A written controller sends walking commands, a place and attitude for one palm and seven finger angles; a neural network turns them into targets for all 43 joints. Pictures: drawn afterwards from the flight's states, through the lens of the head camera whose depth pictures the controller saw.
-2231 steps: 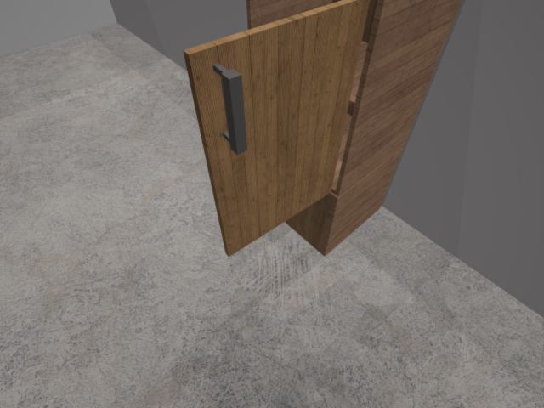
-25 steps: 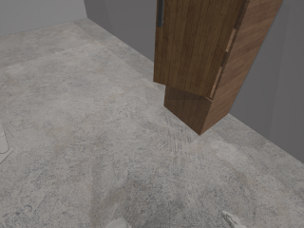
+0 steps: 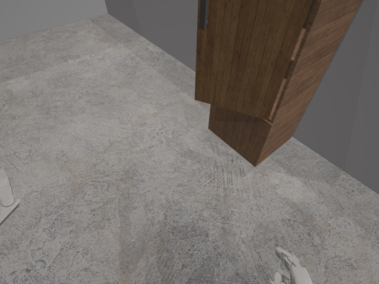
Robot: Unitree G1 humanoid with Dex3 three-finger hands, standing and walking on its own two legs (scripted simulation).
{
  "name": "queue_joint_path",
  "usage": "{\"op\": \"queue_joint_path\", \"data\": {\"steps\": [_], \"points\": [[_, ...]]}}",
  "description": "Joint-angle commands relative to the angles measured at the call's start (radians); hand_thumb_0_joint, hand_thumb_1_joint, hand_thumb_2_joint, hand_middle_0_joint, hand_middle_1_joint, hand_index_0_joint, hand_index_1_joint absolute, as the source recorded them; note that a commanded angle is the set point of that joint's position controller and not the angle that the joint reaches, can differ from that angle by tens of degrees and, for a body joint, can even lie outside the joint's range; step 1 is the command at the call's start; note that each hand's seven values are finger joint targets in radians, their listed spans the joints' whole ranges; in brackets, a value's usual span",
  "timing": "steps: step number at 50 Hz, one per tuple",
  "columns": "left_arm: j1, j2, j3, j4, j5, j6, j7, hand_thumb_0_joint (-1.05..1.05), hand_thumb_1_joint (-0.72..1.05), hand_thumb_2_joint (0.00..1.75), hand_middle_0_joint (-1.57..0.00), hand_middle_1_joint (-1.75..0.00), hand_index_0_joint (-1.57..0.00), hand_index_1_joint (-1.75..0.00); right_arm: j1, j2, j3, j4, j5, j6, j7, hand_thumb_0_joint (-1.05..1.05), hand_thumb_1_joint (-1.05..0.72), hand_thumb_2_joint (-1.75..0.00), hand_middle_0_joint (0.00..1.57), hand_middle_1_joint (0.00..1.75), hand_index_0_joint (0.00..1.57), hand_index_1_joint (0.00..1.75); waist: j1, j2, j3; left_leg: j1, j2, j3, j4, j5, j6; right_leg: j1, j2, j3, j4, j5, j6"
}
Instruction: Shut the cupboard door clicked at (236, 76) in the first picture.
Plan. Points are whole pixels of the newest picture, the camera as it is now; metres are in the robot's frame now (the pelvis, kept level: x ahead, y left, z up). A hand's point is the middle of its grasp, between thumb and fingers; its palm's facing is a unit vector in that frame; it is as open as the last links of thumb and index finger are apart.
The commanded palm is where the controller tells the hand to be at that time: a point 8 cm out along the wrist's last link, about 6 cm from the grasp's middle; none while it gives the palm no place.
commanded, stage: stop stepping back and stand still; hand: left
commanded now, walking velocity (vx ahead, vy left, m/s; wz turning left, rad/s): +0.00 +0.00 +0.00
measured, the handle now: (205, 6) +1.04 -0.02 +0.15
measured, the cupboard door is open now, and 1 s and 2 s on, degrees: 27 27 27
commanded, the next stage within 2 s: let the arm hang, fingers relaxed in 0.30 s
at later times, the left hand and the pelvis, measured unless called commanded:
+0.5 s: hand (43, 222) +0.22 +0.29 +0.05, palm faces +0.20 -0.84 -0.50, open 7.4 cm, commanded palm none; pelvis +0.00 +0.03 +0.00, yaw +1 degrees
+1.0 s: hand out of the picture -0.07 +0.22 -0.16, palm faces +0.01 -0.97 -0.23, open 7.3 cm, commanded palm none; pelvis -0.02 +0.03 +0.01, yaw +0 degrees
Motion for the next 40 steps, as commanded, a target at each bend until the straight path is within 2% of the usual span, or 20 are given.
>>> {"op": "queue_joint_path", "data": {"steps": [1, 4, 7, 11, 16, 19, 20, 21, 22, 23, 25, 26, 27, 28, 30, 32, 35, 36, 37, 40], "points": [[-0.048, 0.177, 0.12, -0.156, 0.003, -0.036, 0.023, 0.0, 0.9, 0.9, -0.2, -0.3, -0.2, -0.3, -0.083, -0.125, -0.056, -0.147, -0.002, -0.039, -0.032, 0.0, -0.9, -0.9, 0.2, 0.3, 0.2, 0.3, 0.0, -0.028, -0.148, 0.103, 0.037, -0.041, -0.084, 0.307, 0.034, 0.091, -0.134, 0.134, -0.062, 0.508, 0.008], [-0.09, 0.194, 0.121, -0.206, 0.009, -0.044, 0.02, 0.0, 0.9, 0.9, -0.2, -0.3, -0.2, -0.3, -0.095, -0.131, -0.055, -0.157, 0.0, -0.037, -0.038, 0.0, -0.9, -0.9, 0.2, 0.3, 0.2, 0.3, 0.006, 0.045, -0.156, 0.107, 0.07, -0.068, -0.099, 0.427, 0.042, 0.115, -0.095, 0.081, -0.037, 0.483, 0.032], [-0.045, 0.181, 0.122, -0.194, 0.005, -0.047, 0.02, 0.0, 0.9, 0.9, -0.2, -0.3, -0.2, -0.3, -0.085, -0.125, -0.055, -0.163, 0.002, -0.037, -0.035, 0.0, -0.9, -0.9, 0.2, 0.3, 0.2, 0.3, 0.008, 0.044, -0.169, 0.107, 0.06, -0.052, -0.087, 0.438, 0.038, 0.134, -0.09, 0.08, -0.043, 0.504, 0.028], [0.006, 0.175, 0.133, -0.192, -0.003, -0.051, 0.019, 0.0, 0.9, 0.9, -0.2, -0.3, -0.2, -0.3, -0.083, -0.124, -0.057, -0.172, 0.005, -0.03, -0.031, 0.0, -0.9, -0.9, 0.2, 0.3, 0.2, 0.3, 0.005, 0.046, -0.169, 0.078, 0.048, -0.044, -0.088, 0.391, 0.029, 0.144, -0.1, 0.092, -0.052, 0.507, 0.022], [0.022, 0.163, 0.13, -0.179, -0.007, -0.052, 0.015, 0.0, 0.9, 0.9, -0.2, -0.3, -0.2, -0.3, -0.081, -0.129, -0.059, -0.178, 0.005, -0.025, -0.033, 0.0, -0.9, -0.9, 0.2, 0.3, 0.2, 0.3, 0.005, 0.07, -0.147, 0.055, 0.054, -0.049, -0.118, 0.331, 0.03, 0.132, -0.086, 0.089, -0.065, 0.439, 0.026], [0.0, 0.172, 0.132, -0.164, -0.006, -0.047, 0.014, 0.0, 0.9, 0.9, -0.2, -0.3, -0.2, -0.3, -0.083, -0.134, -0.058, -0.178, 0.005, -0.027, -0.036, 0.0, -0.9, -0.9, 0.2, 0.3, 0.2, 0.3, 0.008, 0.051, -0.13, 0.037, 0.058, -0.061, -0.141, 0.269, 0.033, 0.124, -0.084, 0.086, -0.082, 0.38, 0.029], [-0.129, -0.013, -0.351, 0.55, 0.066, 0.096, -0.132, 0.0, 0.9, 0.9, -0.2, -0.3, -0.2, -0.3, -0.178, -0.32, -0.089, -0.034, 0.012, -0.097, 0.059, 0.0, -0.9, -0.9, 0.2, 0.3, 0.2, 0.3, -0.021, 0.07, -0.037, 0.006, 0.058, -0.044, -0.003, 0.436, 0.033, -0.022, -0.156, 0.022, 0.028, 0.488, 0.015], [-0.149, -0.025, -0.328, 0.598, 0.063, 0.172, -0.158, 0.0, 0.9, 0.9, -0.2, -0.3, -0.2, -0.3, -0.103, -0.294, -0.105, -0.006, -0.004, -0.053, 0.062, 0.0, -0.9, -0.9, 0.2, 0.3, 0.2, 0.3, -0.01, 0.09, -0.117, 0.064, 0.07, -0.045, -0.029, 0.396, 0.028, -0.047, -0.146, 0.084, -0.008, 0.365, 0.009], [-0.18, -0.046, -0.344, 0.64, 0.067, 0.183, -0.166, 0.0, 0.9, 0.9, -0.2, -0.3, -0.2, -0.3, -0.079, -0.274, -0.093, 0.005, -0.015, -0.032, 0.059, 0.0, -0.9, -0.9, 0.2, 0.3, 0.2, 0.3, -0.001, 0.049, -0.123, 0.025, 0.084, -0.073, -0.052, 0.29, 0.046, -0.049, -0.127, 0.059, -0.007, 0.229, 0.014], [-0.217, -0.037, -0.348, 0.697, 0.07, 0.183, -0.174, 0.0, 0.9, 0.9, -0.2, -0.3, -0.2, -0.3, -0.083, -0.272, -0.078, 0.005, -0.019, -0.013, 0.058, 0.0, -0.9, -0.9, 0.2, 0.3, 0.2, 0.3, 0.008, 0.006, -0.097, -0.019, 0.086, -0.1, -0.08, 0.235, 0.063, -0.041, -0.116, 0.052, -0.009, 0.173, 0.019], [-0.276, -0.011, -0.359, 0.82, 0.075, 0.177, -0.176, 0.0, 0.9, 0.9, -0.2, -0.3, -0.2, -0.3, -0.08, -0.271, -0.067, 0.02, -0.027, 0.009, 0.055, 0.0, -0.9, -0.9, 0.2, 0.3, 0.2, 0.3, 0.01, -0.162, -0.096, -0.006, 0.064, -0.114, -0.077, 0.238, 0.063, -0.01, -0.129, 0.075, -0.04, 0.212, 0.004], [-0.297, -0.008, -0.366, 0.891, 0.075, 0.175, -0.173, 0.0, 0.9, 0.9, -0.2, -0.3, -0.2, -0.3, -0.076, -0.268, -0.064, 0.037, -0.032, 0.019, 0.053, 0.0, -0.9, -0.9, 0.2, 0.3, 0.2, 0.3, 0.005, -0.208, -0.102, 0.023, 0.048, -0.113, -0.065, 0.244, 0.061, -0.01, -0.146, 0.099, -0.051, 0.243, -0.006], [-0.32, -0.01, -0.371, 0.965, 0.075, 0.177, -0.169, 0.0, 0.9, 0.9, -0.2, -0.3, -0.2, -0.3, -0.066, -0.261, -0.062, 0.059, -0.037, 0.029, 0.052, 0.0, -0.9, -0.9, 0.2, 0.3, 0.2, 0.3, -0.001, -0.223, -0.099, 0.052, 0.038, -0.109, -0.068, 0.257, 0.057, -0.015, -0.154, 0.11, -0.055, 0.256, -0.013], [-0.337, -0.02, -0.383, 1.032, 0.073, 0.183, -0.165, 0.0, 0.9, 0.9, -0.2, -0.3, -0.2, -0.3, -0.058, -0.249, -0.055, 0.085, -0.041, 0.04, 0.051, 0.0, -0.9, -0.9, 0.2, 0.3, 0.2, 0.3, -0.003, -0.205, -0.094, 0.072, 0.034, -0.107, -0.084, 0.265, 0.054, -0.014, -0.152, 0.108, -0.059, 0.24, -0.009], [-0.342, -0.051, -0.403, 1.154, 0.067, 0.195, -0.156, 0.0, 0.9, 0.9, -0.2, -0.3, -0.2, -0.3, -0.058, -0.214, -0.039, 0.13, -0.046, 0.055, 0.051, 0.0, -0.9, -0.9, 0.2, 0.3, 0.2, 0.3, 0.005, -0.064, -0.078, 0.078, 0.04, -0.109, -0.14, 0.27, 0.049, 0.014, -0.133, 0.103, -0.07, 0.182, 0.01], [-0.337, -0.065, -0.412, 1.265, 0.066, 0.2, -0.153, 0.0, 0.9, 0.9, -0.2, -0.3, -0.2, -0.3, -0.061, -0.193, -0.03, 0.182, -0.046, 0.064, 0.048, 0.0, -0.9, -0.9, 0.2, 0.3, 0.2, 0.3, 0.011, 0.014, -0.042, 0.069, 0.038, -0.11, -0.191, 0.176, 0.046, 0.028, -0.118, 0.11, -0.112, 0.098, 0.017], [-0.316, -0.091, -0.413, 1.397, 0.064, 0.195, -0.153, 0.0, 0.9, 0.9, -0.2, -0.3, -0.2, -0.3, -0.029, -0.165, -0.028, 0.259, -0.043, 0.069, 0.039, 0.0, -0.9, -0.9, 0.2, 0.3, 0.2, 0.3, 0.007, 0.048, -0.003, 0.063, 0.028, -0.104, -0.231, 0.042, 0.041, 0.028, -0.118, 0.117, -0.168, 0.049, 0.01], [-0.3, -0.124, -0.401, 1.425, 0.067, 0.194, -0.151, 0.0, 0.9, 0.9, -0.2, -0.3, -0.2, -0.3, -0.013, -0.148, -0.033, 0.278, -0.048, 0.07, 0.034, 0.0, -0.9, -0.9, 0.2, 0.3, 0.2, 0.3, 0.009, 0.102, 0.001, 0.058, 0.026, -0.106, -0.247, -0.008, 0.042, 0.035, -0.113, 0.111, -0.182, 0.041, 0.005], [-0.292, -0.12, -0.403, 1.454, 0.066, 0.195, -0.152, 0.0, 0.9, 0.9, -0.2, -0.3, -0.2, -0.3, -0.003, -0.141, -0.035, 0.297, -0.046, 0.072, 0.032, 0.0, -0.9, -0.9, 0.2, 0.3, 0.2, 0.3, 0.011, 0.13, 0.014, 0.047, 0.025, -0.108, -0.26, -0.039, 0.043, 0.041, -0.11, 0.107, -0.187, 0.046, 0.002], [-0.27, -0.131, -0.409, 1.527, 0.065, 0.19, -0.151, 0.0, 0.9, 0.9, -0.2, -0.3, -0.2, -0.3, 0.045, -0.131, -0.041, 0.347, -0.04, 0.071, 0.026, 0.0, -0.9, -0.9, 0.2, 0.3, 0.2, 0.3, 0.008, 0.081, 0.01, 0.069, 0.032, -0.11, -0.266, -0.032, 0.047, 0.049, -0.112, 0.103, -0.21, 0.064, 0.0]]}}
